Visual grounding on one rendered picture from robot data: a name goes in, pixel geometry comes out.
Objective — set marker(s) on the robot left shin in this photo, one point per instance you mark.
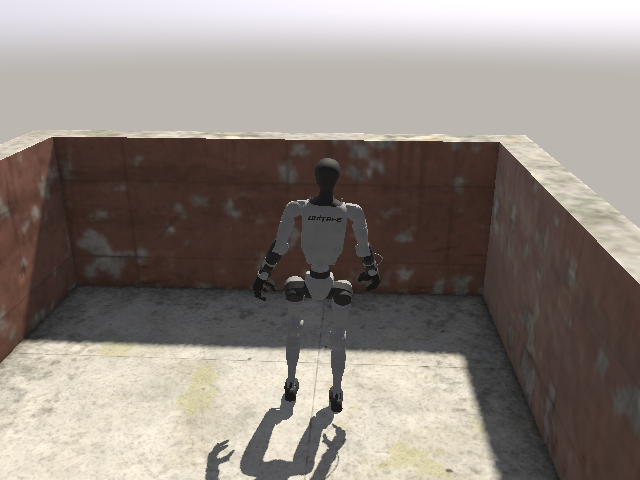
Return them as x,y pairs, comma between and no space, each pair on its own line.
292,354

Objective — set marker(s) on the robot left forearm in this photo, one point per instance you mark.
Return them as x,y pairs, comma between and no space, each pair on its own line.
269,262

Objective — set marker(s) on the robot right upper arm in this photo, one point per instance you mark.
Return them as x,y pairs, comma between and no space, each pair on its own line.
356,214

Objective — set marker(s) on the robot left hand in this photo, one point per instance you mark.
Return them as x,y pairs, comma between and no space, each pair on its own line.
259,285

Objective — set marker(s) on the robot left upper arm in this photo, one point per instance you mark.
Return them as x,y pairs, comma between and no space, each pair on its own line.
292,209

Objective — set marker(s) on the humanoid robot torso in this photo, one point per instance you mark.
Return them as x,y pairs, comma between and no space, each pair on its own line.
322,239

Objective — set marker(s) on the robot right hand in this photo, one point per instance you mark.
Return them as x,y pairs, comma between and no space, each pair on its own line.
366,277

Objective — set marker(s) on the robot right forearm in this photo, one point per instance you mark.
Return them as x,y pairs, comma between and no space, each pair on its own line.
370,263

